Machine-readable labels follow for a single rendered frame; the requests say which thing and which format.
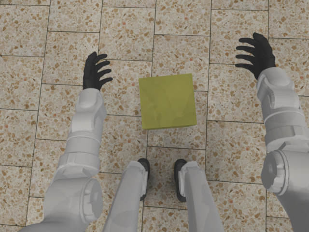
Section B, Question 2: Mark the robot left thigh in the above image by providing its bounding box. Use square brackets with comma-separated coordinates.
[102, 166, 148, 232]

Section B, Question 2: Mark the robot right hand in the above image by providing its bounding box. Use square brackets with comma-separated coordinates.
[235, 32, 276, 80]

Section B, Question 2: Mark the robot right shin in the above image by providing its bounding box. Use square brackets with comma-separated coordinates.
[181, 161, 206, 196]

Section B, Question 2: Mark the carton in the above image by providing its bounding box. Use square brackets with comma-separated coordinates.
[139, 73, 197, 130]

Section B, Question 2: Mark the left robot forearm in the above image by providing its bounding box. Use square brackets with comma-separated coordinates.
[43, 88, 107, 215]

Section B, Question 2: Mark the robot left hand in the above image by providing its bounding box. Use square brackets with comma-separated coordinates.
[83, 52, 113, 91]

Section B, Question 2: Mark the robot right upper arm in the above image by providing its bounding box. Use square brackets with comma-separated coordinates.
[261, 149, 309, 232]

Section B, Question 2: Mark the robot left upper arm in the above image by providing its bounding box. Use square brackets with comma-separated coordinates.
[18, 177, 103, 232]

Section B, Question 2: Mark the right robot forearm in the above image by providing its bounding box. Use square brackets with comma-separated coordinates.
[256, 67, 309, 153]

